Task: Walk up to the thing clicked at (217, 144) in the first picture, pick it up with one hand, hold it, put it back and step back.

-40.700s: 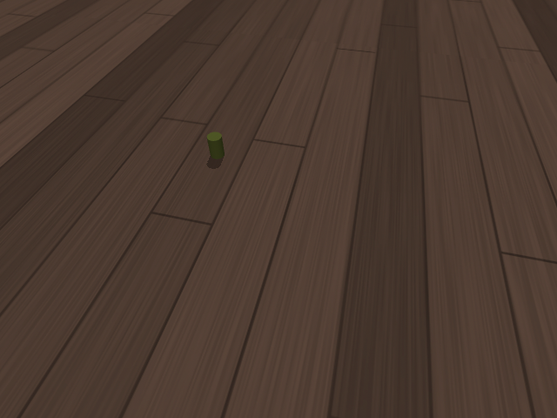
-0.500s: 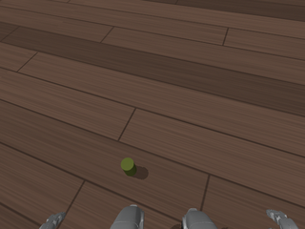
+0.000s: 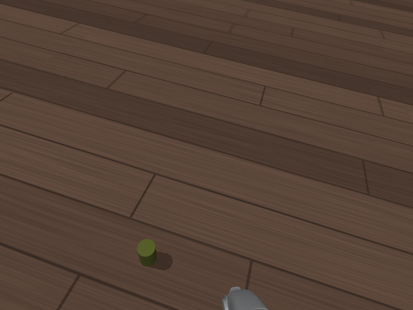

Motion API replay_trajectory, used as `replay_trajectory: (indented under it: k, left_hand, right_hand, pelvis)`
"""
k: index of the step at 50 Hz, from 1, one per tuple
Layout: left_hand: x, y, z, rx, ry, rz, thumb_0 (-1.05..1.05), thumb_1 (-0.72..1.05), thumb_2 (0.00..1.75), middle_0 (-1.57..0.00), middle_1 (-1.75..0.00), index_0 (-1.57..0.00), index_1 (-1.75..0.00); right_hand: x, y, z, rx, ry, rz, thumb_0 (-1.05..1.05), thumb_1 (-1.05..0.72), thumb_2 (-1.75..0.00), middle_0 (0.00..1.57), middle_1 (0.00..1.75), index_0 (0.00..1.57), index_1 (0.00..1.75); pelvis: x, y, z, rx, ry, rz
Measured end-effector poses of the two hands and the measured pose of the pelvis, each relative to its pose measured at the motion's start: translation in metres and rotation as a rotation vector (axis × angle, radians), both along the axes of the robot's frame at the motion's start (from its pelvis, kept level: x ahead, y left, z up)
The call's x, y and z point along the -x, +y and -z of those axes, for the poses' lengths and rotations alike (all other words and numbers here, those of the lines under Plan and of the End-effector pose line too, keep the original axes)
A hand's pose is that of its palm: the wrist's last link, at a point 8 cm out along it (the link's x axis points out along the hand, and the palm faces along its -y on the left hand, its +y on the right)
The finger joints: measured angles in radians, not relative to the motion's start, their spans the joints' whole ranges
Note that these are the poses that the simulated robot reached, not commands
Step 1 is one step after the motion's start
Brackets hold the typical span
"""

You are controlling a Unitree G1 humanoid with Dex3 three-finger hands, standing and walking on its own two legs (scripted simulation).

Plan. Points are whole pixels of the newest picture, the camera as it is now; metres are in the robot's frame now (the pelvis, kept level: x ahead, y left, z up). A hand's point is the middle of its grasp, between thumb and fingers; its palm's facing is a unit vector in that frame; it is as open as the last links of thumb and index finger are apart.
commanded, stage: walk up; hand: left
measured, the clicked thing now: (147, 252) +0.50 +0.19 -0.71
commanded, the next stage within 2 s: stand in 1.72 s
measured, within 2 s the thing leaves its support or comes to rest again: neither
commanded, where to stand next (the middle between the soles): +0.13 -0.05 m, yaw +1 degrees
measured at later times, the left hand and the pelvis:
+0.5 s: hand (100, 309) +0.17 +0.20 -0.12, palm faces +0.00 -0.88 -0.48, open 7.3 cm; pelvis +0.09 -0.07 -0.01, yaw +0 degrees
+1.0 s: hand out of the picture +0.13 +0.28 -0.17, palm faces +0.06 -0.92 -0.39, open 7.3 cm; pelvis +0.06 +0.00 -0.02, yaw +4 degrees
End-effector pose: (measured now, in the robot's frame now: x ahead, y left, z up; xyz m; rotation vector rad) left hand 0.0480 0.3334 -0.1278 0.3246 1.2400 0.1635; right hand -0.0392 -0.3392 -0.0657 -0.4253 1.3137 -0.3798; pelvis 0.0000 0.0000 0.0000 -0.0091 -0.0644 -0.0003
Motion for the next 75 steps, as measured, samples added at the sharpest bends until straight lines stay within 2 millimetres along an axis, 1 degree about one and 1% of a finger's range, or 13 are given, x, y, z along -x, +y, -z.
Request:
replay_trajectory:
  k: [5, 10, 13, 19, 24, 31, 37, 41, 46, 52, 59, 67, 75]
  left_hand:
    - [-0.020, -0.020, -0.007, -0.011, 0.014, 0.020, 0.01, 0.91, 0.90, -0.20, -0.30, -0.21, -0.30]
    - [-0.061, -0.051, -0.013, -0.072, -0.040, 0.056, 0.01, 0.91, 0.90, -0.20, -0.30, -0.21, -0.30]
    - [-0.080, -0.071, -0.022, -0.095, -0.102, 0.059, 0.01, 0.91, 0.90, -0.20, -0.30, -0.21, -0.30]
    - [-0.098, -0.094, -0.050, -0.115, -0.146, 0.031, 0.01, 0.91, 0.89, -0.21, -0.30, -0.21, -0.30]
    - [-0.110, -0.092, -0.055, -0.153, -0.141, 0.004, 0.01, 0.90, 0.89, -0.21, -0.30, -0.21, -0.30]
    - [-0.122, -0.082, -0.037, -0.151, -0.119, -0.011, 0.01, 0.90, 0.89, -0.21, -0.30, -0.21, -0.30]
    - [-0.115, -0.055, -0.009, -0.128, -0.104, -0.018, 0.01, 0.90, 0.89, -0.21, -0.30, -0.21, -0.30]
    - [-0.104, -0.031, 0.009, -0.105, -0.089, -0.046, 0.01, 0.91, 0.89, -0.21, -0.30, -0.21, -0.30]
    - [-0.089, -0.019, 0.009, -0.071, -0.071, -0.079, 0.01, 0.91, 0.89, -0.21, -0.30, -0.21, -0.30]
    - [-0.066, -0.012, 0.006, -0.070, -0.066, -0.084, 0.01, 0.91, 0.90, -0.20, -0.30, -0.21, -0.30]
    - [-0.035, -0.016, -0.003, -0.064, -0.043, -0.072, 0.01, 0.91, 0.90, -0.20, -0.30, -0.21, -0.30]
    - [-0.025, -0.026, -0.007, -0.031, -0.021, -0.085, 0.01, 0.91, 0.90, -0.20, -0.30, -0.21, -0.30]
    - [-0.035, -0.043, -0.008, -0.013, 0.016, -0.067, 0.01, 0.91, 0.90, -0.20, -0.30, -0.21, -0.30]
  right_hand:
    - [-0.011, -0.028, 0.006, -0.008, 0.001, 0.015, 0.01, -0.90, -0.90, 0.20, 0.30, 0.21, 0.31]
    - [-0.053, -0.052, 0.047, -0.075, -0.026, -0.008, 0.01, -0.90, -0.90, 0.20, 0.30, 0.21, 0.30]
    - [-0.087, -0.050, 0.068, -0.136, -0.052, -0.032, 0.01, -0.91, -0.90, 0.20, 0.30, 0.20, 0.30]
    - [-0.150, -0.037, 0.077, -0.241, -0.119, -0.085, 0.01, -0.91, -0.90, 0.20, 0.30, 0.21, 0.30]
    - [-0.172, -0.035, 0.082, -0.251, -0.077, -0.088, 0.00, -0.91, -0.90, 0.20, 0.30, 0.21, 0.30]
    - [-0.188, -0.034, 0.078, -0.198, -0.012, -0.116, 0.00, -0.91, -0.90, 0.20, 0.30, 0.21, 0.30]
    - [-0.212, -0.023, 0.069, -0.129, -0.037, -0.171, 0.00, -0.91, -0.90, 0.20, 0.30, 0.21, 0.30]
    - [-0.226, -0.002, 0.060, -0.093, -0.090, -0.207, 0.00, -0.91, -0.90, 0.20, 0.30, 0.20, 0.30]
    - [-0.233, 0.026, 0.045, -0.102, -0.151, -0.230, 0.00, -0.91, -0.90, 0.20, 0.30, 0.21, 0.30]
    - [-0.234, 0.048, 0.048, -0.140, -0.222, -0.246, 0.00, -0.91, -0.90, 0.20, 0.30, 0.21, 0.30]
    - [-0.215, 0.059, 0.055, -0.201, -0.234, -0.227, 0.00, -0.91, -0.90, 0.20, 0.30, 0.21, 0.30]
    - [-0.178, 0.046, 0.054, -0.200, -0.153, -0.190, 0.01, -0.90, -0.90, 0.20, 0.30, 0.21, 0.31]
    - [-0.168, 0.024, 0.051, -0.177, -0.105, -0.137, 0.01, -0.91, -0.90, 0.20, 0.30, 0.21, 0.30]
  pelvis:
    - [-0.019, -0.018, 0.002, -0.019, 0.006, 0.026]
    - [-0.042, -0.046, 0.019, -0.028, 0.008, 0.039]
    - [-0.050, -0.059, 0.021, -0.021, -0.005, 0.027]
    - [-0.072, -0.070, 0.007, -0.030, 0.000, 0.017]
    - [-0.087, -0.073, 0.005, -0.021, 0.010, 0.006]
    - [-0.090, -0.063, 0.011, -0.024, 0.032, -0.017]
    - [-0.084, -0.040, 0.024, -0.012, 0.047, -0.060]
    - [-0.075, -0.021, 0.029, -0.042, 0.031, -0.066]
    - [-0.069, -0.006, 0.021, 0.008, 0.031, -0.077]
    - [-0.060, 0.001, 0.022, 0.004, 0.019, -0.056]
    - [-0.048, 0.001, 0.016, 0.006, -0.008, -0.047]
    - [-0.048, -0.003, 0.007, -0.002, -0.001, -0.041]
    - [-0.058, -0.011, 0.002, -0.002, 0.016, -0.036]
